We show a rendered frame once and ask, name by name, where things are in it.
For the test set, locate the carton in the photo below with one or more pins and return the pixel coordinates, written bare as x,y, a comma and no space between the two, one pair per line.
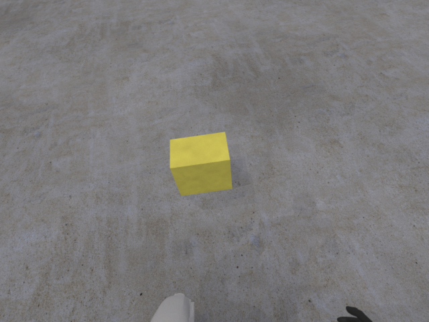
201,164

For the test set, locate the right robot hand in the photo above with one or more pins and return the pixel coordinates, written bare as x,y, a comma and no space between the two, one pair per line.
361,317

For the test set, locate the left robot thigh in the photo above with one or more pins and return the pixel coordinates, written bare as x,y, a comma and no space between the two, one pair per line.
175,309

